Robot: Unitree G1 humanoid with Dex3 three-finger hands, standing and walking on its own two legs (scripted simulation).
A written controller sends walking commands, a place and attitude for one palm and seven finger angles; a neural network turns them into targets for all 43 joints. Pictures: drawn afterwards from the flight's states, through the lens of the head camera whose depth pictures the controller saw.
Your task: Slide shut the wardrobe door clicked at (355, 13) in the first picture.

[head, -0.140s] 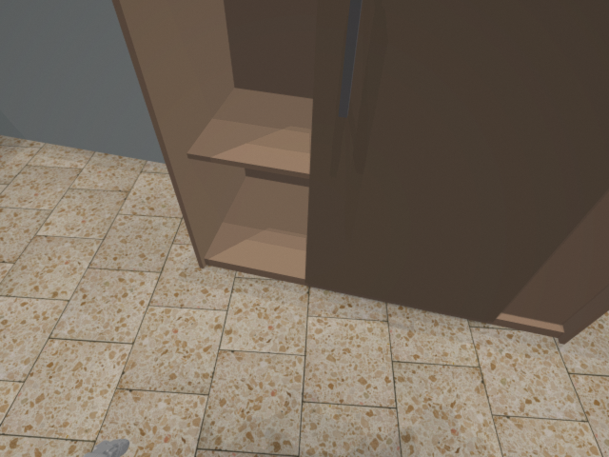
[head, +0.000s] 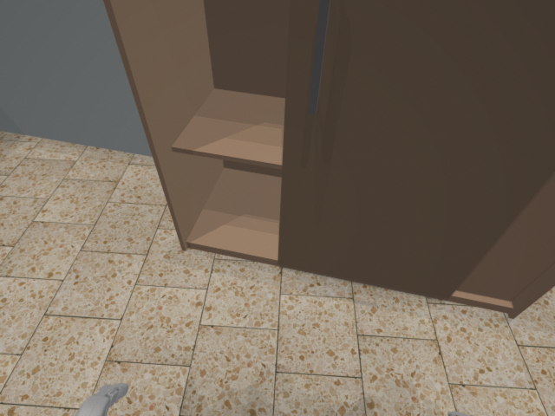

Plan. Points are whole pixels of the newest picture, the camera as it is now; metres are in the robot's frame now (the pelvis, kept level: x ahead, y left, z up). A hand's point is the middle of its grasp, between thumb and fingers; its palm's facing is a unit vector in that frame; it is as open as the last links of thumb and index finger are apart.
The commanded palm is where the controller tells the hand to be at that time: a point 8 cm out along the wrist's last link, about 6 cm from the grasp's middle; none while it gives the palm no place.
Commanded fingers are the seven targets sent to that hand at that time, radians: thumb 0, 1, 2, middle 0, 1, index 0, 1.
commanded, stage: stand and wait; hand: right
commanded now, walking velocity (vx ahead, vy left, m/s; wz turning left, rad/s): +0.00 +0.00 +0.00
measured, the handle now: (322, 35) +0.78 -0.04 +0.21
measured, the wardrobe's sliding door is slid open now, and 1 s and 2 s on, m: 0.42 0.42 0.42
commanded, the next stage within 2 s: look at it before walking up in 0.76 s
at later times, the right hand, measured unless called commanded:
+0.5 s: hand out of the picture +0.05 -0.23 -0.15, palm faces -0.01 +0.94 -0.34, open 7.4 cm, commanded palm none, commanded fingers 0.00 -0.90 -0.90 0.20 0.30 0.20 0.30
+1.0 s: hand out of the picture +0.05 -0.21 -0.14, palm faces -0.02 +0.94 -0.33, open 7.4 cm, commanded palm none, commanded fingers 0.00 -0.90 -0.90 0.20 0.30 0.20 0.30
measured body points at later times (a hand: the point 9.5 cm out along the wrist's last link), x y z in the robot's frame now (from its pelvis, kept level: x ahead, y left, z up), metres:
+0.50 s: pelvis -0.02 +0.02 +0.01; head -0.01 +0.03 +0.46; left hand +0.06 +0.32 -0.13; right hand +0.05 -0.27 -0.12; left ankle -0.02 +0.14 -0.74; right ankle -0.03 -0.10 -0.74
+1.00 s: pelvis -0.03 +0.03 +0.01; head -0.03 +0.03 +0.46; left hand +0.04 +0.32 -0.13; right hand +0.05 -0.26 -0.12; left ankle -0.02 +0.14 -0.74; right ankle -0.03 -0.10 -0.74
